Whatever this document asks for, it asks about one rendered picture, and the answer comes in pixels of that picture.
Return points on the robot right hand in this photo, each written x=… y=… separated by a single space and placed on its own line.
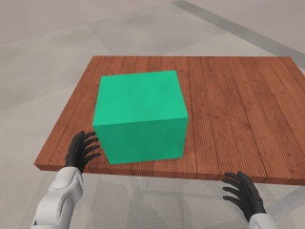
x=249 y=200

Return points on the robot left forearm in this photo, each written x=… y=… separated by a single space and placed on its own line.
x=55 y=209

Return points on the robot right forearm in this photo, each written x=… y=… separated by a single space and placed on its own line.
x=262 y=221

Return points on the table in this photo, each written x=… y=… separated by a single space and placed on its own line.
x=245 y=114

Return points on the robot left hand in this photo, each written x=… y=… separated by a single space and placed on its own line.
x=76 y=156

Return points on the carton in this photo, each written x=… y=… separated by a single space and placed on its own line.
x=140 y=117

